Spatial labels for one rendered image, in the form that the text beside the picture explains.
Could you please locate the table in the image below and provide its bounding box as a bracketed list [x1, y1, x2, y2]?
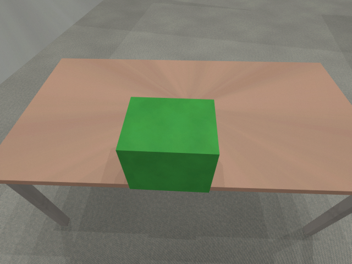
[0, 58, 352, 235]

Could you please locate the carton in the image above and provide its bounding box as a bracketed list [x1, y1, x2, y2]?
[116, 97, 219, 193]

